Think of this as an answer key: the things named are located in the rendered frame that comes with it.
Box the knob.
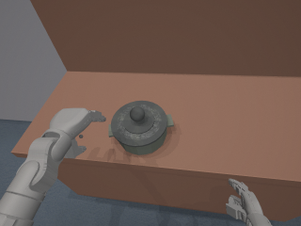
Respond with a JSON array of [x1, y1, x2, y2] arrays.
[[130, 106, 145, 121]]

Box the right robot hand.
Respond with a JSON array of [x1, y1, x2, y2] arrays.
[[226, 178, 263, 224]]

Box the left robot hand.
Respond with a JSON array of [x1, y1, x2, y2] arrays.
[[49, 107, 106, 159]]

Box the lid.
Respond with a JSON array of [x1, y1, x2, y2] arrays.
[[110, 101, 167, 147]]

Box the table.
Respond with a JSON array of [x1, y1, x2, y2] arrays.
[[11, 0, 301, 222]]

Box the pot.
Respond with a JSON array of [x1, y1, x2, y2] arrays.
[[108, 114, 174, 155]]

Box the robot right forearm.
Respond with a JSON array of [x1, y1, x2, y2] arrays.
[[246, 213, 273, 226]]

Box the robot left forearm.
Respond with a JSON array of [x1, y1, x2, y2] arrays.
[[0, 128, 72, 226]]

